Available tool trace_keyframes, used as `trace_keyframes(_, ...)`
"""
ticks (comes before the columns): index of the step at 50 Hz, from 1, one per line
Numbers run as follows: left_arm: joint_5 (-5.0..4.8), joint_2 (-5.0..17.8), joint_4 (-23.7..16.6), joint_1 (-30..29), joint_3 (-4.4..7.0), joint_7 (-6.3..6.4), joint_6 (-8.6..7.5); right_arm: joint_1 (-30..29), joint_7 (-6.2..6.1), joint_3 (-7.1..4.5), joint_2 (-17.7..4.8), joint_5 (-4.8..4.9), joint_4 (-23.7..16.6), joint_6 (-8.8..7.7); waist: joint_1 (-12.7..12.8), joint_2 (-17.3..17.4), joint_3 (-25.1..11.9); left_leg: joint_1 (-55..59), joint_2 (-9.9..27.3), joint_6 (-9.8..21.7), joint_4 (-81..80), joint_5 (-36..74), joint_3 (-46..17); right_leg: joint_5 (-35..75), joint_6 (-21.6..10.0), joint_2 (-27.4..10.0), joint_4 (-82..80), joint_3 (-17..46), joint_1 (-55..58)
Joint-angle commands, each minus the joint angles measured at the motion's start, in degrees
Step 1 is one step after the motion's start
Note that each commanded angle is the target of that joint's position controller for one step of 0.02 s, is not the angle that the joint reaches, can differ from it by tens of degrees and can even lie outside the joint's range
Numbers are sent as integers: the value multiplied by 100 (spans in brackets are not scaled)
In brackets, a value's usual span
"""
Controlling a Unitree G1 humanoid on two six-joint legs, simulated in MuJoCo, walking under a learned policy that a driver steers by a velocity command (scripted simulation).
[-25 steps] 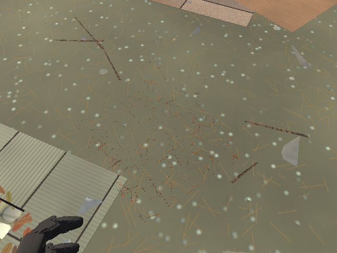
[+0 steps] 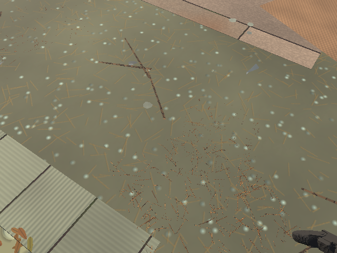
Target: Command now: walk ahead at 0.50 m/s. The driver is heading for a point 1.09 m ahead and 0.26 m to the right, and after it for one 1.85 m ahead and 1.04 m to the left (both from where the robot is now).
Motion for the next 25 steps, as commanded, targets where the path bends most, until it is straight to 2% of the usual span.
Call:
trace_keyframes(1,-175,746,-592,-81,81,-50,-278,1975,-43,-358,-1071,-4,145,16,-1012,1040,-1516,4436,2047,1251,-1611,-1418,-3621,-263,-168,-25,3295,526,-3845)
trace_keyframes(2,-186,708,-672,-458,64,-44,-284,1608,-53,-306,-906,-24,95,11,-891,645,-1023,3663,1817,1082,-1666,-980,-2820,240,-206,-302,3095,395,-3761)
trace_keyframes(3,-100,645,-692,-624,73,-33,-250,1297,-40,-253,-732,-54,109,-5,-722,459,-622,2959,1596,990,-1844,-497,-2252,600,-184,-481,2730,351,-3579)
trace_keyframes(4,-69,610,-655,-545,107,-27,-173,1094,-38,-214,-593,-95,108,-55,-529,576,-480,2488,1430,895,-2043,-166,-1829,886,-165,-642,2464,426,-3227)
trace_keyframes(5,-79,506,-597,-417,96,-25,-86,997,-34,-222,-571,-103,139,-103,-427,642,-430,2197,1359,874,-2235,-7,-1561,1068,-123,-664,2367,435,-2950)
trace_keyframes(7,-80,327,-560,-362,77,-8,39,975,-48,-256,-609,-102,251,-200,-331,530,-294,1949,1348,912,-2498,431,-1068,1351,-36,-640,2187,489,-2918)
trace_keyframes(10,-43,270,-682,-740,87,2,78,1076,-113,-301,-695,-138,425,-234,-383,334,-79,2112,1329,871,-2652,922,-476,2122,53,-574,1473,657,-3346)
trace_keyframes(14,-10,130,-856,-1360,31,-126,16,1129,-189,-323,-813,-94,556,-194,-597,277,113,2247,1163,642,-2766,1075,308,3237,15,-467,119,251,-3139)
trace_keyframes(18,-12,45,-1200,-2044,-29,-252,5,1543,-225,-379,-945,-17,812,-61,-872,163,364,3010,1401,593,-2577,1361,592,3095,-155,-405,-580,-37,-3400)
trace_keyframes(20,-15,81,-1373,-2221,-18,-324,6,1617,-239,-409,-1005,33,887,45,-868,212,381,3456,1523,533,-2266,1968,693,2597,-290,-319,-744,-223,-3503)
trace_keyframes(22,-20,211,-1468,-2077,51,-376,20,1509,-289,-449,-1146,58,864,141,-667,413,132,3670,1538,404,-1634,3765,869,2010,-495,-27,-786,-557,-3012)
trace_keyframes(23,1,347,-1432,-1733,130,-378,36,1409,-337,-468,-1219,59,820,205,-441,548,-92,3674,1479,313,-993,4934,942,1726,-602,218,-760,-746,-2528)
trace_keyframes(24,10,590,-1268,-989,269,-350,32,1311,-381,-464,-1232,56,769,268,-38,535,-495,3449,1312,166,49,5442,1029,1877,-744,479,-965,-825,-1594)
trace_keyframes(25,39,932,-1090,-137,441,-255,37,1226,-416,-427,-1181,73,688,252,430,314,-945,2545,1019,-134,1464,4587,1104,2821,-981,429,-1446,-445,-85)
